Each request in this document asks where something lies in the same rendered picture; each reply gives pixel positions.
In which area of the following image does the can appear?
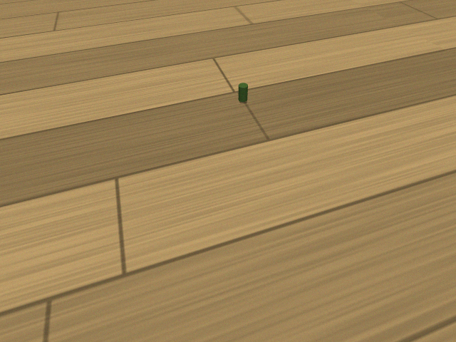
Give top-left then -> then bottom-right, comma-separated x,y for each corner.
239,83 -> 248,102

